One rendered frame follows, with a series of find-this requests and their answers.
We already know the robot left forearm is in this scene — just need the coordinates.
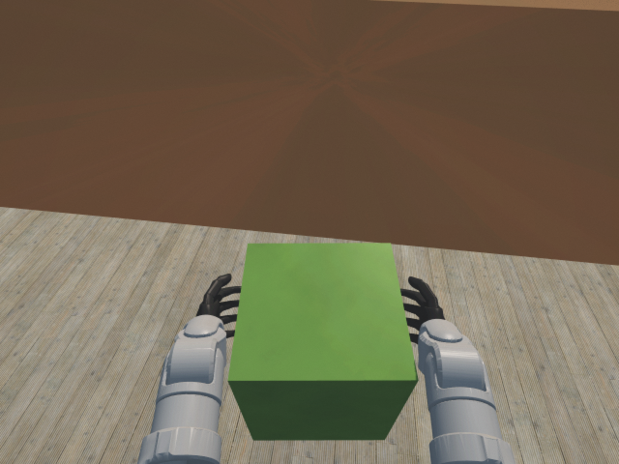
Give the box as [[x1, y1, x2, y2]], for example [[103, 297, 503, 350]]
[[137, 315, 226, 464]]

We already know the robot right forearm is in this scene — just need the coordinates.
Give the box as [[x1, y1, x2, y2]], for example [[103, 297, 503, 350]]
[[418, 319, 516, 464]]

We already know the carton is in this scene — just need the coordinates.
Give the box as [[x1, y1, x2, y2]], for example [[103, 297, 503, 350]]
[[227, 243, 419, 441]]

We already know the right robot hand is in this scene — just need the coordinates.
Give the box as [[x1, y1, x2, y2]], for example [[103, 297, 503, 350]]
[[400, 276, 445, 344]]

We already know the left robot hand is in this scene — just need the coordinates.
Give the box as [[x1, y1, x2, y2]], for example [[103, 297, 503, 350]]
[[195, 274, 242, 338]]

